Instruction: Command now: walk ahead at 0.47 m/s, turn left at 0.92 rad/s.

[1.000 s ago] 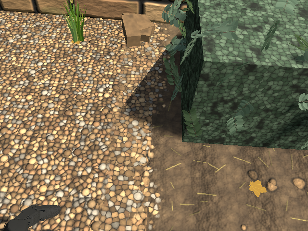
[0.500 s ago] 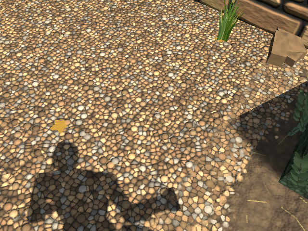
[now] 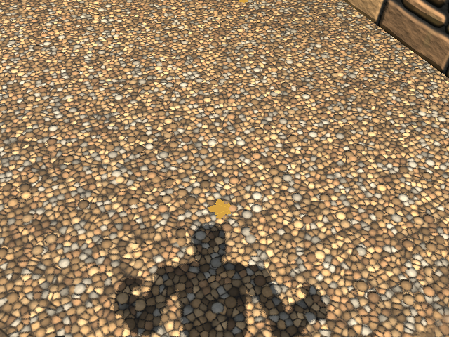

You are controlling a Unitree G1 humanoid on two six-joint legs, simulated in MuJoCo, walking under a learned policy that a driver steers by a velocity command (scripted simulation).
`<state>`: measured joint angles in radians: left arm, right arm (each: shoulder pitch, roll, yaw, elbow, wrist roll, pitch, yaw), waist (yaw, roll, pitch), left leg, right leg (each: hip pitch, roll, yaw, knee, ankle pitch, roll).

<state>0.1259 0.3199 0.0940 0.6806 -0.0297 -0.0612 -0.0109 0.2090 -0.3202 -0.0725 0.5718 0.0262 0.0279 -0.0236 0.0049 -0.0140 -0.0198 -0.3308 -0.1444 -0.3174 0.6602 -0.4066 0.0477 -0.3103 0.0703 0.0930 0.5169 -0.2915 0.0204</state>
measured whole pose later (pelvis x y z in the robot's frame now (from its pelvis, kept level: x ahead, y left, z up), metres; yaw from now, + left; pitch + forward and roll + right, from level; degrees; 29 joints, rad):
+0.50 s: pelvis +0.15 +0.05 +0.00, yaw +11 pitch +3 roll +1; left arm 0.29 0.30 0.03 0.80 -0.01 -0.02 0.00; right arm 0.07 -0.23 -0.02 0.64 -0.01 -0.02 0.01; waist 0.05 -0.03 0.06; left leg -0.40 -0.04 -0.02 0.50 -0.15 0.03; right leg -0.34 -0.05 0.02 1.01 -0.57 0.06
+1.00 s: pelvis +0.23 +0.03 +0.01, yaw +12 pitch -1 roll +1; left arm 0.20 0.24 -0.01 0.80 0.01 -0.02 0.01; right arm 0.17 -0.25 -0.04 0.93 0.00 0.02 -0.02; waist 0.00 -0.01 0.04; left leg -0.22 -0.01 -0.05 0.51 -0.28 -0.02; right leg -0.19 -0.02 -0.02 0.54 -0.34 -0.01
